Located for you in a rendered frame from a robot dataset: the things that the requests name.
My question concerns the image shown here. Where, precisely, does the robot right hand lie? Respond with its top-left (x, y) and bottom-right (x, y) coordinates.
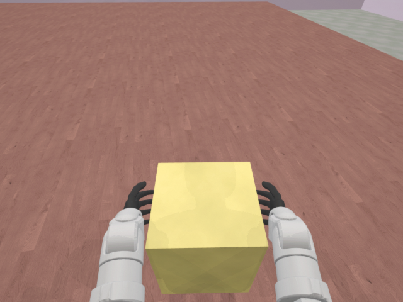
top-left (256, 181), bottom-right (285, 225)

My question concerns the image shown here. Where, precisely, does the right robot forearm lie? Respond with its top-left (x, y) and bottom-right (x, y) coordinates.
top-left (268, 207), bottom-right (332, 302)

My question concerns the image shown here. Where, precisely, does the left robot forearm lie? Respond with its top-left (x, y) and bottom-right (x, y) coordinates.
top-left (90, 208), bottom-right (145, 302)

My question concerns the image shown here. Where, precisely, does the carton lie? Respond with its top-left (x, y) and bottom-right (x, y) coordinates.
top-left (145, 162), bottom-right (268, 294)

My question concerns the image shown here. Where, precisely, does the robot left hand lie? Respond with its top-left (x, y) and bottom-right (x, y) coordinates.
top-left (124, 181), bottom-right (154, 225)

